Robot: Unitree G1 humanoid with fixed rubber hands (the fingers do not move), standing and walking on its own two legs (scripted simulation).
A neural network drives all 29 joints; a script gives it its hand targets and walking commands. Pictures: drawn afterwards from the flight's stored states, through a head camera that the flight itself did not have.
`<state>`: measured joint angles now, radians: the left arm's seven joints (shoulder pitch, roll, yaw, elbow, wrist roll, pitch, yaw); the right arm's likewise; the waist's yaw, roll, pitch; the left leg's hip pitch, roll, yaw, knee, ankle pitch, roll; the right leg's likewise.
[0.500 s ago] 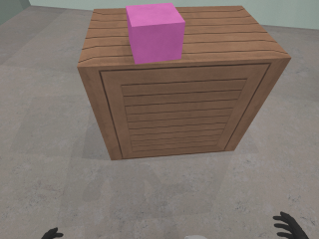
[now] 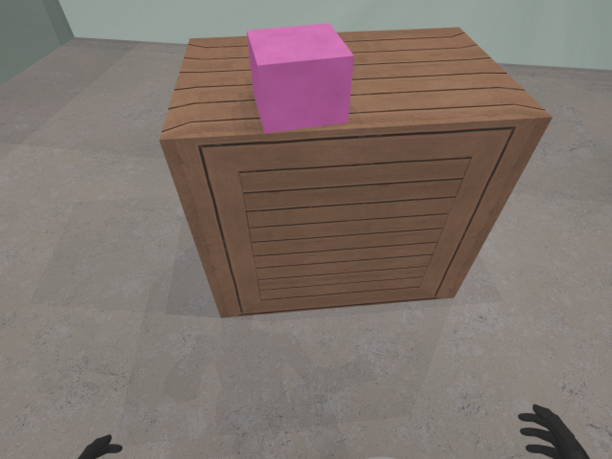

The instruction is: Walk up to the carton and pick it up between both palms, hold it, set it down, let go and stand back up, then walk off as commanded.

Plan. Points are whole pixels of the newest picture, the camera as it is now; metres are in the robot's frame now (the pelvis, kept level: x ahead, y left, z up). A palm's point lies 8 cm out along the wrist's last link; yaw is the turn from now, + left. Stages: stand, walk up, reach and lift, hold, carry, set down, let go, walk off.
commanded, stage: stand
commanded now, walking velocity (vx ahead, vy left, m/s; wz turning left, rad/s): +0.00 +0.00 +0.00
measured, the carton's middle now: (297, 76) +0.86 +0.01 +0.10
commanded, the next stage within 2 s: none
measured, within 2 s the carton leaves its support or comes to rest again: neither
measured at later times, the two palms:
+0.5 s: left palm out of the picture +0.11 +0.32 -0.08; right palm out of the picture +0.13 -0.31 -0.07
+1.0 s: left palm out of the picture +0.10 +0.32 -0.08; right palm out of the picture +0.12 -0.31 -0.08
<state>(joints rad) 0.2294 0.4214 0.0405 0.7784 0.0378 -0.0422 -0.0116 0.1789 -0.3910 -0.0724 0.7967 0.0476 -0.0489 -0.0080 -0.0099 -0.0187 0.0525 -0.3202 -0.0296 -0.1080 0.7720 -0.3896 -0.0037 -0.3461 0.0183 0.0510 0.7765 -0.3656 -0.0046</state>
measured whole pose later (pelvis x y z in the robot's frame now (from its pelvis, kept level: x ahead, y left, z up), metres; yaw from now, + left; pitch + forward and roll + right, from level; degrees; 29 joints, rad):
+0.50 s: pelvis +0.00 +0.00 +0.00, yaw +0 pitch -4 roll +0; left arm 0.23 0.42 0.04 0.78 0.04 -0.04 -0.01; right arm 0.14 -0.39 -0.07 0.81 0.05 -0.05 -0.01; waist -0.01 -0.01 0.07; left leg -0.32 -0.03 -0.11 0.77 -0.39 0.00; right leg -0.35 0.02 0.05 0.78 -0.36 0.00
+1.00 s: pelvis +0.00 +0.00 +0.00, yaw +0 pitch -4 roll +0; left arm 0.23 0.42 0.04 0.78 0.04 -0.03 -0.01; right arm 0.14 -0.39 -0.07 0.83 0.05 -0.04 0.00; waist -0.01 0.00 0.08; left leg -0.32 -0.03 -0.11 0.77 -0.38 0.00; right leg -0.34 0.02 0.05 0.77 -0.36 0.00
